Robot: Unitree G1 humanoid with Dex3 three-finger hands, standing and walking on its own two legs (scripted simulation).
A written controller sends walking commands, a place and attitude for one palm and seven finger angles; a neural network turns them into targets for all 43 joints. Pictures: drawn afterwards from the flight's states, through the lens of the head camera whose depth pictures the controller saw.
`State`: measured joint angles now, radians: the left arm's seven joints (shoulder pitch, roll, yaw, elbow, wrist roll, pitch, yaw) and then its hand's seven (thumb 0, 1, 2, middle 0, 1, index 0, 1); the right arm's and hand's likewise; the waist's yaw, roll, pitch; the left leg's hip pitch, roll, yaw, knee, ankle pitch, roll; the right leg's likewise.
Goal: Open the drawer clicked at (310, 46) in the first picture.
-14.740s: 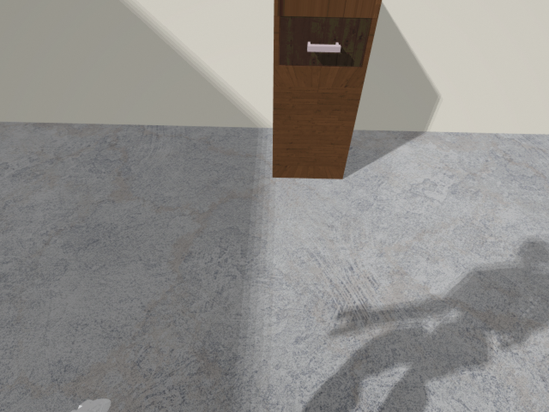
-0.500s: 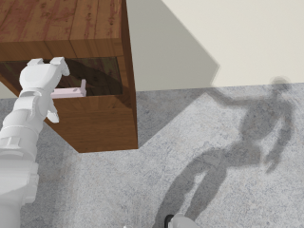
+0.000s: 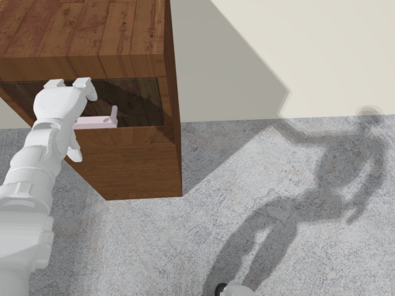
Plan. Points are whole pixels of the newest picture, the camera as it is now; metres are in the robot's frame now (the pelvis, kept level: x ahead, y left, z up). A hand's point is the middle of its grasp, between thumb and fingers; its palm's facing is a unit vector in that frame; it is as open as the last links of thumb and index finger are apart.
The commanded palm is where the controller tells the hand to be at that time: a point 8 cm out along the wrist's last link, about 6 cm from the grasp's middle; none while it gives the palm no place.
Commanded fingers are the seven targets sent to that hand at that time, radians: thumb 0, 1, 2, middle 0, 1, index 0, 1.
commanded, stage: lower the fingers behind the handle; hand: left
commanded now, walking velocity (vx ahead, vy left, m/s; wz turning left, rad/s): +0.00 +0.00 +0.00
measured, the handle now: (91, 116) +0.53 +0.26 -0.02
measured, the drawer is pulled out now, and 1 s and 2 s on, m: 0.00 0.00 0.00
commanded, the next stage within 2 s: close the thumb around the handle in 1.70 s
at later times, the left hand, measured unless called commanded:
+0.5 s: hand (80, 129) +0.46 +0.26 +0.02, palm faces -0.07 -0.02 -1.00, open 13.8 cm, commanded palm +0.45 +0.26 +0.07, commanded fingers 0.00 -0.50 0.30 -0.30 -1.20 -0.30 -1.20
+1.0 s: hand (86, 136) +0.47 +0.26 -0.02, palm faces -0.09 -0.01 -1.00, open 13.8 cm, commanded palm +0.46 +0.26 +0.03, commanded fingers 0.00 -0.50 0.30 -0.30 -1.20 -0.30 -1.20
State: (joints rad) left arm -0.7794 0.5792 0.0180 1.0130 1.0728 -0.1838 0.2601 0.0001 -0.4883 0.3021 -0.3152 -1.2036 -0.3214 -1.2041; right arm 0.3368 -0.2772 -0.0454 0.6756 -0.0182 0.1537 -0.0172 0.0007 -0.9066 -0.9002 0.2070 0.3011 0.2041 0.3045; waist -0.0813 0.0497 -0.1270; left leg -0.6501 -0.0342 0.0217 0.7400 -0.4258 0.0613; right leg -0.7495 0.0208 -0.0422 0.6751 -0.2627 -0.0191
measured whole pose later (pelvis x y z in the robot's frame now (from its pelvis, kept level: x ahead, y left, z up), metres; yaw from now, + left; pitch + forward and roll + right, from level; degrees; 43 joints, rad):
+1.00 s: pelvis -0.01 -0.01 -0.02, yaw -1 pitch +24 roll -2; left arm -0.81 0.60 0.05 1.12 1.11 -0.18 0.35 0.00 -0.49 0.30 -0.31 -1.20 -0.32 -1.20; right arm 0.34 -0.29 -0.03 0.71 -0.04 0.13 -0.01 0.00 -0.91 -0.90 0.21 0.30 0.20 0.30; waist -0.12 0.05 -0.14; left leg -0.85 -0.02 0.03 0.91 -0.48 0.06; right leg -0.95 0.03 -0.04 0.83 -0.30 -0.03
